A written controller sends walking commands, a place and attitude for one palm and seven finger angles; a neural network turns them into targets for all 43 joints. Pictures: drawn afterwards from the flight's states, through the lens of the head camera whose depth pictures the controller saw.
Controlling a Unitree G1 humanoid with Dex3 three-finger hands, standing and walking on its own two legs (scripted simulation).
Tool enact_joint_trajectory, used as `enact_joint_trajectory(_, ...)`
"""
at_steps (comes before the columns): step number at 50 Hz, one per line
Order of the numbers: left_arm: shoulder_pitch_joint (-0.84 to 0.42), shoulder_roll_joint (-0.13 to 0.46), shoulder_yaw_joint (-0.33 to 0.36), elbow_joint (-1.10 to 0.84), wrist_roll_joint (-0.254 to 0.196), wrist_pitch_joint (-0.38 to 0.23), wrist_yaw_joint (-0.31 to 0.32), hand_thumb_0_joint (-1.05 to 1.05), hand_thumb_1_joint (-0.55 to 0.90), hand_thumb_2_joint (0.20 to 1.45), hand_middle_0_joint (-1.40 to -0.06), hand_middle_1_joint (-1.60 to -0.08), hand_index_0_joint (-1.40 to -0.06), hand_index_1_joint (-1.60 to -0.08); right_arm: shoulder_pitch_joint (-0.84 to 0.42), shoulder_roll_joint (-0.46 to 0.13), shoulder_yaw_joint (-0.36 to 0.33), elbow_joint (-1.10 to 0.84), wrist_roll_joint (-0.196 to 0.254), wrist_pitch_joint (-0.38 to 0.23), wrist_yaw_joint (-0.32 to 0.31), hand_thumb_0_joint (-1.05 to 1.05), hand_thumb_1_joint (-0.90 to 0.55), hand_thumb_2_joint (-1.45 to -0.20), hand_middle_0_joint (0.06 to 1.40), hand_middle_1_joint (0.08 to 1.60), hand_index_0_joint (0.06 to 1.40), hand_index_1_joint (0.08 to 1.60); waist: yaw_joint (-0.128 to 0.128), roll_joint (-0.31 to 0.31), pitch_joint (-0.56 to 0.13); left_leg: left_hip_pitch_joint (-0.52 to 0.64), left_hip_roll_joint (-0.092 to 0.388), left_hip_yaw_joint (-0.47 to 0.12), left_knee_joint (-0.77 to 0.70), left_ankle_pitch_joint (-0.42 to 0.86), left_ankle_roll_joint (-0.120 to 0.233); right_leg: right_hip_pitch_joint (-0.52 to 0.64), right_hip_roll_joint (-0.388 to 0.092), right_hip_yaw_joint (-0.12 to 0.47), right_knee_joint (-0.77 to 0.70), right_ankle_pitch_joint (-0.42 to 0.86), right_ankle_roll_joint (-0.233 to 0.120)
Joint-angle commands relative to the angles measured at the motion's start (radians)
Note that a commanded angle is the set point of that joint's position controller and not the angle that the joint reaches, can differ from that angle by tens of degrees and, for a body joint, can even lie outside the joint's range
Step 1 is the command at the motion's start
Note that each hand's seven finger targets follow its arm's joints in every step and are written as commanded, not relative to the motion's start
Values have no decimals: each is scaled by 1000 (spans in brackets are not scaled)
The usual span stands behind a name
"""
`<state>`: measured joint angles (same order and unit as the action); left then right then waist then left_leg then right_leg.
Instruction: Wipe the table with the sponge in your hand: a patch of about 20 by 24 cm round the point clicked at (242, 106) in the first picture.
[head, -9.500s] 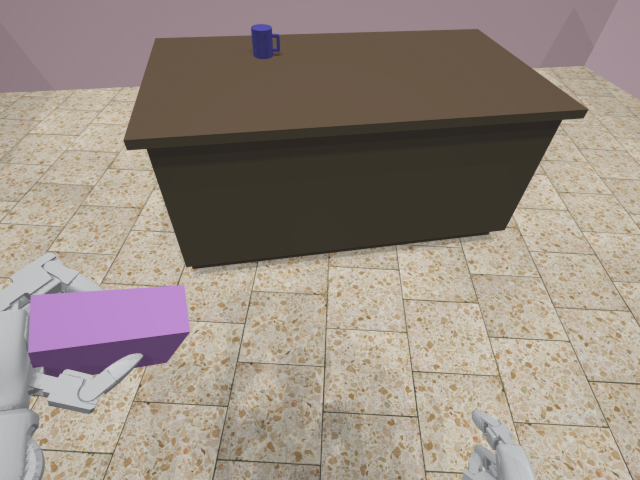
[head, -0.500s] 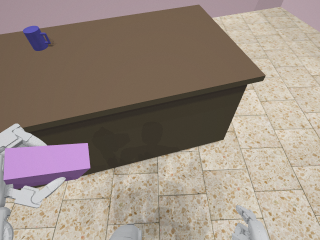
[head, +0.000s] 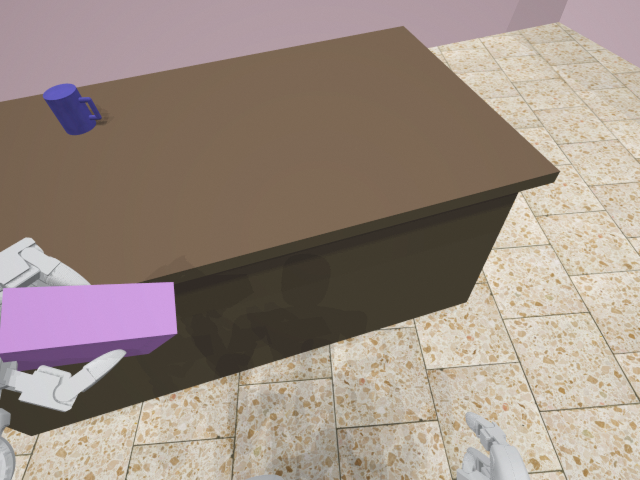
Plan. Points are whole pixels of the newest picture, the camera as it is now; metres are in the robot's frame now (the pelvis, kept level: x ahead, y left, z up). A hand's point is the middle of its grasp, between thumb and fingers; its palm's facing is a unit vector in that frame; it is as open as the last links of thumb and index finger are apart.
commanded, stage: come to a stop and stand still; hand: left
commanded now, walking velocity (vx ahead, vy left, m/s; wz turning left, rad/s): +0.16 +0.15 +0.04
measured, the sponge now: (114, 325) +0.23 +0.20 +0.16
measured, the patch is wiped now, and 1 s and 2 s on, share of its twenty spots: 0.00 0.00 0.00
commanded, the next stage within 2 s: look again from close up in 1.62 s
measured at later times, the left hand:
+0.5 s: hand (17, 318) +0.22 +0.27 +0.19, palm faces +0.36 -0.83 -0.42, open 9.2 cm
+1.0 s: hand out of the picture +0.15 +0.28 +0.18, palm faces +0.41 -0.82 -0.40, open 9.2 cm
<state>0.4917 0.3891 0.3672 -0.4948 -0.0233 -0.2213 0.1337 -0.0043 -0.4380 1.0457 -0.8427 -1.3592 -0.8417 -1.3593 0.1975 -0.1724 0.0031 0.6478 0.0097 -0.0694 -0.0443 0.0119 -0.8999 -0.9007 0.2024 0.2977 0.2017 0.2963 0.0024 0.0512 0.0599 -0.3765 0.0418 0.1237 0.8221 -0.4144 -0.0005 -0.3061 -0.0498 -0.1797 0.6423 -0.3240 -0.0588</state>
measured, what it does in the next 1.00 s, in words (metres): steps on the spot: left foot, then right foot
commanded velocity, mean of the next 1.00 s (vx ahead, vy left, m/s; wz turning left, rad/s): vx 0.04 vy -0.03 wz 0.00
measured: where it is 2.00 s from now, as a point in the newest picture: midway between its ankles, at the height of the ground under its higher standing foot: outside the picture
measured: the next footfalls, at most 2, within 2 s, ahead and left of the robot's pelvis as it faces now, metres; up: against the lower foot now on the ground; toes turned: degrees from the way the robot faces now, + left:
left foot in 0.26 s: +0.11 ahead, +0.19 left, +0.00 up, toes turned +7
right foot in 0.52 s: +0.05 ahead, -0.05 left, +0.00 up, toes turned -6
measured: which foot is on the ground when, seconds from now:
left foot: up 0.00-0.24, down 0.26-0.56, up 0.58-0.86, down 0.88-1.00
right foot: down 0.00-0.28, up 0.30-0.50, down 0.52-0.90, up 0.92-1.00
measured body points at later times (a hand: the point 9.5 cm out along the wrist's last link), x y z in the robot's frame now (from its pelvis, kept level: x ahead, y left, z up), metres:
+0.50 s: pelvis +0.00 +0.04 +0.01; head +0.02 +0.05 +0.46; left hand +0.19 +0.31 +0.21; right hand +0.18 -0.16 -0.07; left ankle +0.07 +0.18 -0.73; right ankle +0.00 -0.05 -0.71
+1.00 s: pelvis -0.06 +0.04 +0.01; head -0.06 +0.05 +0.46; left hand +0.13 +0.32 +0.20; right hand +0.09 -0.21 -0.07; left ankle -0.06 +0.15 -0.73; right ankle -0.02 -0.06 -0.70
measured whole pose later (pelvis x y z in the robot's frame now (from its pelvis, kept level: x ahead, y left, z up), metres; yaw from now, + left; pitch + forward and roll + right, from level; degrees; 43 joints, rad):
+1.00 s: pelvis -0.06 +0.04 +0.01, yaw +2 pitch -2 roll +0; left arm 0.47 0.38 0.34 -0.47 -0.01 -0.19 0.16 0.00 -0.44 1.05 -0.84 -1.36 -0.84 -1.36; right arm 0.26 -0.21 -0.02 0.62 -0.01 -0.07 -0.08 0.01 -0.90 -0.90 0.20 0.30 0.20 0.30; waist -0.02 -0.02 0.02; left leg -0.18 0.03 0.07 0.47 -0.25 0.01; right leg -0.36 0.01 -0.07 0.76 -0.39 0.00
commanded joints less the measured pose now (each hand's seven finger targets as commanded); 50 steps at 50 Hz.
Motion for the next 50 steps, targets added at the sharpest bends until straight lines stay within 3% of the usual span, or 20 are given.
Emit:
enact_joint_trajectory(1, -109, 176, 138, -175, -20, -64, 37, 0, 100, 1300, -1200, -1600, -1200, -1600, -100, -116, -35, -153, 0, -35, 2, 0, -900, -900, 200, 300, 200, 300, -2, -196, -114, -325, 31, -151, 394, -30, -40, 289, -403, 453, -297, 535, -119)
enact_joint_trajectory(5, -54, 164, 121, -210, 0, -84, 46, 0, 100, 1300, -1200, -1600, -1200, -1600, -107, -100, -27, -169, -11, -27, -15, 0, -900, -900, 200, 300, 200, 300, -4, -191, -149, -128, 27, -49, 80, 43, -34, 243, -275, 160, -236, 752, -49)
enact_joint_trajectory(8, 0, 174, 148, -263, -4, -68, 62, 0, 100, 1300, -1200, -1600, -1200, -1600, -98, -93, -31, -205, -17, -31, -24, 0, -900, -900, 200, 300, 200, 300, 24, -207, -190, -14, -19, 28, -154, 111, -30, 268, -236, 134, -201, 728, -48)
enact_joint_trajectory(10, -3, 170, 147, -292, -10, -55, 69, 0, 100, 1300, -1200, -1600, -1200, -1600, -64, -100, -42, -213, -14, -27, -34, 0, -900, -900, 200, 300, 200, 300, -4, -181, -225, 127, -35, 28, -333, 254, -35, 252, -199, 110, -139, 636, -9)
enact_joint_trajectory(12, -35, 165, 136, -307, -20, -53, 63, 0, 100, 1300, -1200, -1600, -1200, -1600, -50, -125, -57, -224, -8, -22, -45, 0, -900, -900, 200, 300, 200, 300, -2, -24, -229, 291, 91, -70, -409, 581, -6, 140, -94, 85, -30, 360, 66)
enact_joint_trajectory(14, -67, 152, 115, -262, -21, -60, 44, 0, 100, 1300, -1200, -1600, -1200, -1600, -32, -162, -77, -231, 3, -34, -32, 0, -900, -900, 200, 300, 200, 300, 3, 140, -191, 291, 284, -274, -461, 823, 85, -29, 18, 97, 147, -245, 88)
enact_joint_trajectory(16, -81, 168, 132, -285, -11, -70, 31, 0, 100, 1300, -1200, -1600, -1200, -1600, -47, -139, -62, -209, -21, -52, -21, 0, -900, -900, 200, 300, 200, 300, -2, 283, -180, 309, 336, -328, -470, 906, 149, -114, 7, 142, 268, -243, 93)
enact_joint_trajectory(19, -50, 128, 89, -332, -16, -51, 22, 0, 100, 1300, -1200, -1600, -1200, -1600, -41, -146, -63, -212, -10, -69, 14, 0, -900, -900, 200, 300, 200, 300, -9, 220, -205, 298, 280, -204, -434, 804, 111, -57, 35, 109, 163, -143, 92)
enact_joint_trajectory(23, -36, 133, 93, -325, -29, -25, 17, 0, 100, 1300, -1200, -1600, -1200, -1600, -48, -147, -51, -220, -12, -80, 23, 0, -900, -900, 200, 300, 200, 300, -13, 233, -164, 169, 277, -196, -469, 523, 98, 60, 55, 88, -20, -102, 94)
enact_joint_trajectory(26, -54, 155, 122, -266, -24, -16, 22, 0, 100, 1300, -1200, -1600, -1200, -1600, -59, -132, -41, -221, -4, -61, 12, 0, -900, -900, 200, 300, 200, 300, -4, 113, -160, 52, 198, -119, -390, 241, 44, 215, 30, 99, -233, 54, 84)
enact_joint_trajectory(28, -75, 166, 126, -204, -31, 4, 20, 0, 100, 1300, -1200, -1600, -1200, -1600, -70, -100, -27, -227, -1, -49, 5, 0, -900, -900, 200, 300, 200, 300, -6, -175, -116, 24, 20, -15, -168, -20, -31, 62, -149, 366, -379, -14, 5)
enact_joint_trajectory(29, -71, 168, 123, -192, -42, 18, 22, 0, 100, 1300, -1200, -1600, -1200, -1600, -82, -107, -31, -220, 0, -45, 0, 0, -900, -900, 200, 300, 200, 300, 9, -251, -80, -12, -16, -65, -12, -35, -30, 1, -240, 498, -448, -74, -48)
enact_joint_trajectory(31, -101, 151, 98, -205, -41, 12, 32, 0, 100, 1300, -1200, -1600, -1200, -1600, -95, -89, -7, -192, -2, -36, -1, 0, -900, -900, 200, 300, 200, 300, -5, -167, -96, -83, -2, -124, 129, -10, -30, 73, -276, 483, -432, 21, -92)
enact_joint_trajectory(34, -116, 155, 92, -173, -27, -8, 36, 0, 100, 1300, -1200, -1600, -1200, -1600, -102, -106, -7, -172, -4, -37, -19, 0, -900, -900, 200, 300, 200, 300, -5, -161, -98, -88, 1, -107, 130, 53, -33, 99, -244, 352, -422, 127, -65)
enact_joint_trajectory(39, -84, 156, 89, -191, -11, -26, 46, 0, 100, 1300, -1200, -1600, -1200, -1600, -88, -123, -25, -190, -14, -43, -30, 0, -900, -900, 200, 300, 200, 300, 28, -152, -139, 17, -14, -53, -169, -6, 0, 156, -245, 365, -428, -9, -89)
enact_joint_trajectory(42, -95, 147, 76, -228, -10, -26, 54, 0, 100, 1300, -1200, -1600, -1200, -1600, -49, -131, -34, -198, -18, -38, -33, 0, -900, -900, 200, 300, 200, 300, 3, -107, -168, 203, -26, -31, -421, 60, 18, 111, -175, 312, -371, -146, -35)
enact_joint_trajectory(43, -114, 152, 74, -250, -11, -34, 55, 0, 100, 1300, -1200, -1600, -1200, -1600, -44, -143, -41, -205, -20, -38, -38, 0, -900, -900, 200, 300, 200, 300, 0, -41, -161, 235, 26, -84, -497, 32, 40, 88, -128, 290, -301, -159, -6)
enact_joint_trajectory(45, -157, 156, 73, -277, -7, -54, 56, 0, 100, 1300, -1200, -1600, -1200, -1600, -50, -168, -45, -212, -13, -43, -38, 0, -900, -900, 200, 300, 200, 300, 3, 215, -116, 264, 278, -413, -616, 6, 138, -101, 24, 136, 5, -123, 56)
enact_joint_trajectory(46, -130, 166, 81, -223, -1, -55, 53, 0, 100, 1300, -1200, -1600, -1200, -1600, -53, -138, -36, -192, -18, -50, -39, 0, -900, -900, 200, 300, 200, 300, -5, 220, -86, 182, 326, -487, -683, -96, 176, -123, 39, 142, 168, -170, 59)
enact_joint_trajectory(50, -112, 143, 68, -232, 8, -41, 41, 0, 100, 1300, -1200, -1600, -1200, -1600, -54, -148, -47, -183, -9, -77, -28, 0, -900, -900, 200, 300, 200, 300, -1, 139, -50, 199, 232, -279, -591, 188, 143, -136, 24, 114, 158, -74, 78)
